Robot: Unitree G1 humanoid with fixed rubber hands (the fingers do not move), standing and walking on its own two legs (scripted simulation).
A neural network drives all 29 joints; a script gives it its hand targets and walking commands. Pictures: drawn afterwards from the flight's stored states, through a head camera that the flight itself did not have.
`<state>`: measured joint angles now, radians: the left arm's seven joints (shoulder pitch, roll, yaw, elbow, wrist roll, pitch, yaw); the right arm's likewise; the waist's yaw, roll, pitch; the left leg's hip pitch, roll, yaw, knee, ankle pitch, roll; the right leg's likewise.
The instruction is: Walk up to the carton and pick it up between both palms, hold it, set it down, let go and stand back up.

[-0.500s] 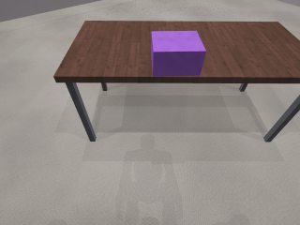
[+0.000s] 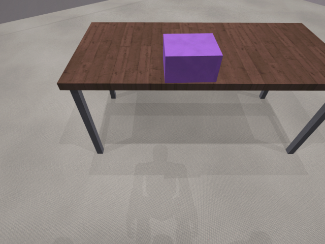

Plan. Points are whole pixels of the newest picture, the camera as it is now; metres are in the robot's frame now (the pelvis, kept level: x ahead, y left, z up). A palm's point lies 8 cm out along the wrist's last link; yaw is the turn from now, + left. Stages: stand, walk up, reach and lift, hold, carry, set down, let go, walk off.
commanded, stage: stand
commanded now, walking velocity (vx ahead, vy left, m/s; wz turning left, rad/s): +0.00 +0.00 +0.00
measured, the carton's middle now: (189, 57) +0.94 -0.10 -0.04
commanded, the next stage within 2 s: walk up in 0.08 s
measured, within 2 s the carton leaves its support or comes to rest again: neither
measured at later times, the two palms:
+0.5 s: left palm out of the picture +0.03 +0.21 -0.14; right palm out of the picture -0.05 -0.26 -0.14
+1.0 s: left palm out of the picture +0.09 +0.07 -0.15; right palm (276, 183) +0.34 -0.35 -0.13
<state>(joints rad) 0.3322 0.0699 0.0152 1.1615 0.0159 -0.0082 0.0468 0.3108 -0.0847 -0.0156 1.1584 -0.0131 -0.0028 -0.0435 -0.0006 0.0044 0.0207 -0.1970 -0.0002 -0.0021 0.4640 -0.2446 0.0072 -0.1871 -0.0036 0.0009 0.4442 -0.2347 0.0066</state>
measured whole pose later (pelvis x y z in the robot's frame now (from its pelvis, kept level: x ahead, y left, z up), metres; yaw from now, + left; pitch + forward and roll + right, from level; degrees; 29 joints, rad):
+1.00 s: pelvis +0.23 -0.12 -0.02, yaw +4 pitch -4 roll -1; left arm 0.56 0.15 -0.01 1.06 0.06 -0.06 0.00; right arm 0.22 -0.20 -0.01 0.88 -0.05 -0.03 0.01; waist 0.06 0.00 0.09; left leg -0.48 0.04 0.07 0.68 -0.15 0.04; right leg 0.04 -0.01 -0.17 0.49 -0.46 -0.02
